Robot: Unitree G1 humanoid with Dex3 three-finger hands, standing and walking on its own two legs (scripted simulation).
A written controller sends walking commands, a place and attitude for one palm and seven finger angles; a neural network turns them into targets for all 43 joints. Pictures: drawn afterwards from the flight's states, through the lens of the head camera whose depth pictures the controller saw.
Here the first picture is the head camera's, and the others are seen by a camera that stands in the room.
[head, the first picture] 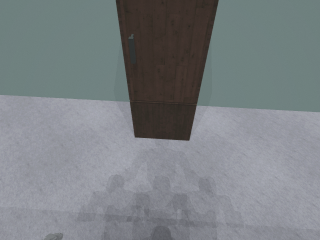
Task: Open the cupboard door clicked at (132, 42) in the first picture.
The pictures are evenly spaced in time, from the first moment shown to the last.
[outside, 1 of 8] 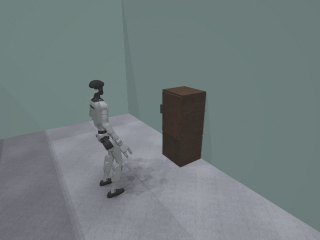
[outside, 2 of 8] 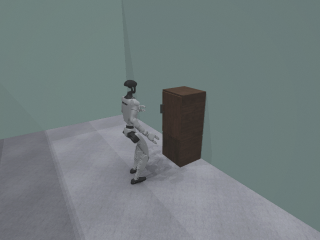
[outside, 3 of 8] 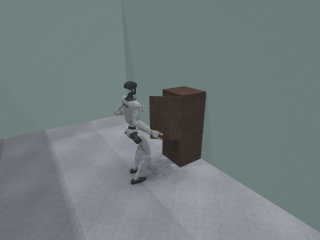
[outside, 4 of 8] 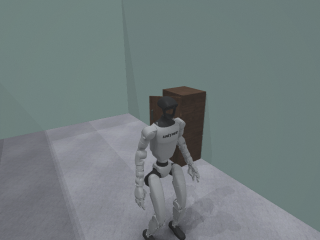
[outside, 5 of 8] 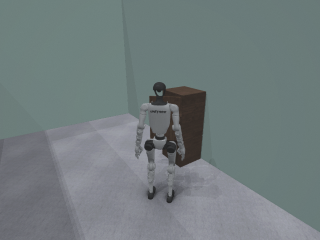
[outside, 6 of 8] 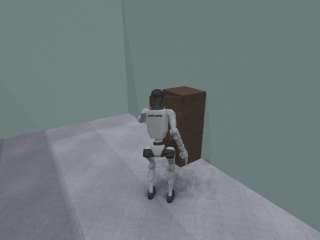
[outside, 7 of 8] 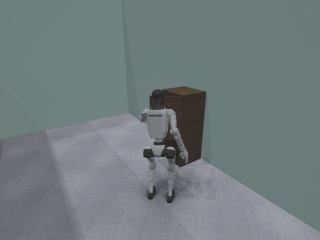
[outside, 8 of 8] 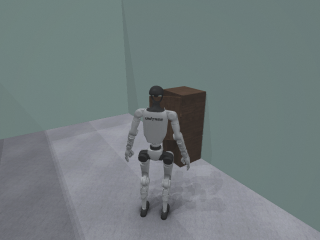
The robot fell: no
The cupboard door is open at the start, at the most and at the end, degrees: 0 47 47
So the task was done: yes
